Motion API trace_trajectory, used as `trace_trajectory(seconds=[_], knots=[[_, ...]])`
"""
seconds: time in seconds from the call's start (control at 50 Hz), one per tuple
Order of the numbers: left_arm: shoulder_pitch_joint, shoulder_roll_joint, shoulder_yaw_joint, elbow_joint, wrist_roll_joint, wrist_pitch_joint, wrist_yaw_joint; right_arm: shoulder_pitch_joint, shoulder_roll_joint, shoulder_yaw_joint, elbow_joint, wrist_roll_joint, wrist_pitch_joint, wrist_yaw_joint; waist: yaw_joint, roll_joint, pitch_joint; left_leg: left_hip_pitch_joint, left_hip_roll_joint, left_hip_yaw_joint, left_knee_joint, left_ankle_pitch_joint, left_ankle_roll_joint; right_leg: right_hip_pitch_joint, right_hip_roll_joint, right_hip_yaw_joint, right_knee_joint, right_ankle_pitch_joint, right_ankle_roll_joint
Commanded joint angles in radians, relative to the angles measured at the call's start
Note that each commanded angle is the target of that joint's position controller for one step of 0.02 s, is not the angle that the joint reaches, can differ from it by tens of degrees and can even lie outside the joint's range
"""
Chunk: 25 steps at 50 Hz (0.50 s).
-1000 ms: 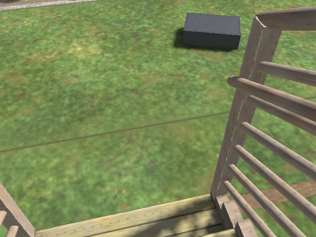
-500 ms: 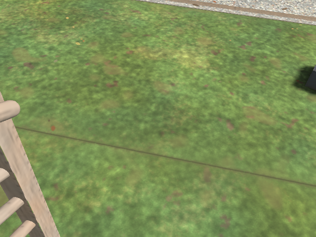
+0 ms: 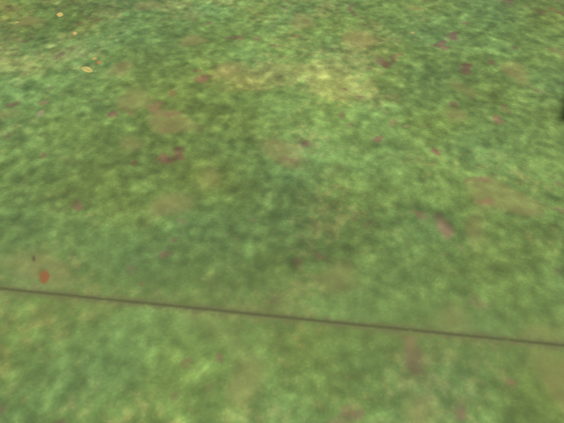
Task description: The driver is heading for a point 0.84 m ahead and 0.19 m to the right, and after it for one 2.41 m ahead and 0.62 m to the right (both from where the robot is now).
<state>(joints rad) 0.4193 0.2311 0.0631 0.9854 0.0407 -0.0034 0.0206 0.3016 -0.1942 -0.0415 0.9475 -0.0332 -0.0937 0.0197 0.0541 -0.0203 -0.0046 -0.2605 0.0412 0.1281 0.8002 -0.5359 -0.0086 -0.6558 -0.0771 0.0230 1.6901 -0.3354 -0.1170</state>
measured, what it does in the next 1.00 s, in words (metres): goes down, turning right: right foot 0.17 m lower, then left foot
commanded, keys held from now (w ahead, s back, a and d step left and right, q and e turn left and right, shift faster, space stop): w+e+shift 0.40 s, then w+shift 0.30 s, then w+q+shift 0.30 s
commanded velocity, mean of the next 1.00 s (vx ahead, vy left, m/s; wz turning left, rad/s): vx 1.00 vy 0.00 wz -0.43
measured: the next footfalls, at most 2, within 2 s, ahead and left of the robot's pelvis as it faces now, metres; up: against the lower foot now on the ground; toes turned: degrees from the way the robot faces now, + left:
right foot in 0.24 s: +0.37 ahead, -0.07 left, -0.17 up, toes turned -18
left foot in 0.58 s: +0.77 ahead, -0.01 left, -0.17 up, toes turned -31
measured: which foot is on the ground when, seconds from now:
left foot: down 0.00-0.22, up 0.24-0.56, down 0.58-1.00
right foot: up 0.00-0.22, down 0.24-0.60, up 0.62-0.98, down 1.00-1.00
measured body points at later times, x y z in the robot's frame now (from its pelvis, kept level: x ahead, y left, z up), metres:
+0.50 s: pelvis +0.44 -0.05 -0.17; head +0.47 -0.04 +0.28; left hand +0.51 +0.19 -0.32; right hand +0.57 -0.31 -0.24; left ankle +0.67 +0.06 -0.83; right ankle +0.33 -0.06 -0.87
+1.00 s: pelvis +0.86 -0.22 -0.15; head +0.88 -0.24 +0.30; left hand +1.20 -0.17 -0.19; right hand +0.65 -0.39 -0.28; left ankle +0.74 +0.01 -0.87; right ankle +0.94 -0.38 -0.87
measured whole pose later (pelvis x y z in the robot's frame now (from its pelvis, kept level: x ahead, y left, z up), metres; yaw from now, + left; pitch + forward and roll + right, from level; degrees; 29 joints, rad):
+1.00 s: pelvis +0.86 -0.22 -0.15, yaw -23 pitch +3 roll +2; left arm -0.09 0.23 -0.01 0.62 0.03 -0.09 -0.04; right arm 0.58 -0.22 -0.07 0.95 0.00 -0.09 0.02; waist -0.13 -0.01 0.01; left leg 0.09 -0.02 -0.13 0.33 -0.44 0.02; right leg -0.54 -0.04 0.01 0.51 -0.07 -0.04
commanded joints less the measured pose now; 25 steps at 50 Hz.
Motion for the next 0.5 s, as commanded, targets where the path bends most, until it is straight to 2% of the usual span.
trace_trajectory(seconds=[0.02,0.04,0.06,0.08,0.1,0.12,0.14,0.16,0.18,0.2,0.22,0.24,0.26,0.28,0.3,0.32,0.34,0.36,0.38,0.4,0.42,0.44,0.46,0.48,0.5], knots=[[-0.212,-0.046,-0.015,-0.165,0.023,0.016,-0.046,0.004,-0.126,-0.016,-0.013,0.026,-0.030,-0.019,0.009,0.063,0.230,-0.236,0.335,-0.238,-0.314,0.434,0.079,-0.126,-0.067,0.062,-0.476,0.296,0.045],[-0.163,-0.039,-0.010,-0.118,0.057,0.018,-0.061,0.030,-0.169,-0.033,0.001,0.028,-0.039,-0.031,0.006,0.130,0.182,-0.138,0.315,-0.205,-0.239,0.567,0.081,-0.141,-0.029,-0.009,-0.448,0.405,0.033],[-0.188,-0.025,-0.007,-0.137,0.054,0.006,-0.068,0.067,-0.113,-0.025,0.023,0.040,-0.056,-0.038,0.004,0.160,0.141,-0.022,0.326,-0.206,-0.179,0.588,0.044,-0.220,-0.048,0.054,-0.495,0.537,0.002],[-0.221,0.023,0.004,-0.153,0.026,-0.016,-0.075,0.069,-0.079,-0.020,0.036,0.038,-0.079,-0.034,0.015,0.099,0.141,-0.091,0.239,-0.078,-0.145,0.450,0.011,-0.120,-0.006,0.000,-0.721,0.692,-0.014],[-0.255,-0.005,-0.006,-0.164,-0.001,-0.031,-0.091,0.004,-0.071,-0.015,0.022,0.037,-0.090,-0.037,0.051,0.067,0.120,-0.268,0.187,0.060,-0.158,0.302,-0.008,0.162,0.023,-0.078,-0.895,0.951,-0.014],[-0.279,-0.011,-0.007,-0.167,-0.025,-0.022,-0.089,-0.046,-0.108,-0.019,0.010,0.055,-0.097,-0.046,0.059,0.114,0.125,-0.295,0.201,0.096,-0.166,0.282,-0.009,0.287,0.047,-0.129,-0.939,1.010,-0.007],[-0.312,0.013,-0.008,-0.154,-0.027,-0.009,-0.086,-0.031,-0.093,-0.012,0.022,0.057,-0.090,-0.048,0.050,0.106,0.146,-0.289,0.157,0.137,-0.130,0.345,0.011,0.378,0.078,-0.206,-0.985,1.012,-0.003],[-0.247,0.038,0.004,-0.109,-0.022,-0.001,-0.088,-0.019,-0.105,-0.006,0.011,0.027,-0.066,-0.045,0.056,0.090,0.144,-0.237,0.159,0.149,-0.064,0.445,0.044,0.452,0.108,-0.228,-0.980,0.919,0.009],[-0.159,0.069,0.014,-0.084,-0.016,0.008,-0.081,-0.010,-0.148,-0.014,0.006,0.021,-0.044,-0.041,0.088,0.083,0.113,-0.129,0.182,0.150,0.098,0.649,0.062,0.490,0.108,-0.249,-1.018,0.834,-0.006],[-0.060,0.101,0.029,-0.051,-0.007,0.008,-0.068,0.024,-0.170,-0.017,0.007,0.013,-0.022,-0.035,0.098,0.061,0.038,0.007,0.184,0.149,0.287,0.918,0.080,0.542,0.145,-0.278,-1.054,0.714,-0.030],[0.094,0.152,0.049,-0.018,0.024,-0.005,-0.064,0.069,-0.178,-0.018,0.027,-0.001,-0.001,-0.045,0.169,0.082,-0.016,0.024,0.192,0.110,0.599,1.051,0.090,0.682,0.152,-0.267,-1.118,0.587,-0.084],[0.190,0.207,0.073,0.022,0.030,-0.011,-0.066,-0.003,-0.157,-0.029,0.028,-0.006,0.021,-0.051,0.264,-0.067,0.009,-0.231,0.078,0.089,1.149,0.396,0.071,0.890,0.058,-0.051,-1.246,0.543,-0.214],[0.187,0.291,0.085,0.025,-0.017,-0.013,-0.060,-0.127,-0.069,-0.006,-0.021,-0.032,0.019,-0.049,0.255,-0.155,0.119,-0.478,-0.040,0.056,1.393,-0.233,0.086,0.840,0.047,-0.035,-1.106,0.722,-0.186],[0.157,0.323,0.063,0.031,-0.013,-0.024,-0.052,0.011,-0.030,0.010,-0.149,-0.027,-0.003,-0.048,0.037,-0.209,0.018,-0.725,0.012,-0.085,1.289,-0.129,0.072,1.044,-0.063,0.185,-0.922,1.200,-0.207],[0.165,0.243,0.055,0.004,-0.030,-0.011,-0.051,0.004,-0.098,0.016,-0.163,-0.044,-0.012,-0.030,0.062,0.006,-0.115,-0.845,0.050,-0.139,1.099,-0.064,0.081,1.135,-0.114,0.396,-1.038,0.615,-0.272],[0.127,0.279,0.070,-0.018,-0.012,-0.007,-0.029,-0.095,-0.109,0.014,-0.216,-0.039,-0.033,-0.028,0.073,-0.017,-0.118,-0.919,0.032,-0.217,1.011,-0.029,0.053,1.061,-0.242,0.719,-1.285,0.071,-0.341],[0.030,0.231,0.048,-0.056,-0.008,-0.013,-0.017,-0.137,-0.150,0.005,-0.192,-0.051,-0.031,-0.041,0.005,0.090,-0.081,-0.829,0.059,-0.247,0.902,0.052,0.016,0.861,-0.247,0.781,-1.361,-0.113,-0.326],[-0.058,0.220,0.033,-0.095,-0.005,-0.030,0.000,-0.144,-0.145,0.006,-0.211,-0.048,0.001,-0.035,-0.068,0.081,0.028,-0.717,0.084,-0.277,0.706,0.077,-0.037,0.568,-0.227,0.789,-1.348,0.022,-0.344],[-0.114,0.196,0.024,-0.105,0.004,-0.036,0.016,-0.194,-0.141,0.013,-0.221,-0.038,0.024,-0.033,-0.114,0.118,0.108,-0.626,0.113,-0.275,0.614,0.117,-0.082,0.360,-0.182,0.714,-1.344,0.102,-0.340],[-0.135,0.199,0.024,-0.135,-0.001,-0.050,0.021,-0.218,-0.145,0.017,-0.241,-0.037,0.032,-0.029,-0.121,0.141,0.110,-0.509,0.125,-0.268,0.484,0.186,-0.099,0.210,-0.140,0.656,-1.380,0.134,-0.326],[-0.155,0.204,0.029,-0.134,0.002,-0.064,0.021,-0.227,-0.119,0.024,-0.242,-0.031,0.034,-0.030,-0.130,0.122,0.103,-0.394,0.130,-0.251,0.374,0.307,-0.099,0.119,-0.106,0.591,-1.374,0.205,-0.311],[-0.159,0.192,0.026,-0.136,-0.018,-0.078,0.017,-0.247,-0.099,0.029,-0.261,-0.021,0.021,-0.026,-0.129,0.103,0.086,-0.244,0.133,-0.235,0.225,0.441,-0.080,0.051,-0.058,0.490,-1.377,0.221,-0.267],[-0.138,0.195,0.027,-0.133,-0.028,-0.081,0.015,-0.258,-0.081,0.034,-0.258,0.001,0.021,-0.021,-0.106,0.031,0.063,-0.138,0.112,-0.217,0.101,0.465,-0.059,0.061,-0.019,0.417,-1.377,0.229,-0.226],[-0.101,0.180,0.025,-0.126,-0.033,-0.083,0.007,-0.288,-0.086,0.032,-0.258,0.019,0.020,-0.017,-0.073,0.023,0.066,-0.081,0.085,-0.175,0.031,0.485,-0.045,0.103,0.009,0.357,-1.373,0.269,-0.198],[-0.061,0.170,0.025,-0.118,-0.038,-0.082,-0.002,-0.321,-0.085,0.029,-0.266,0.025,0.017,-0.010,-0.045,0.020,0.083,-0.068,0.063,-0.141,-0.040,0.502,-0.029,0.166,0.019,0.333,-1.365,0.320,-0.177]])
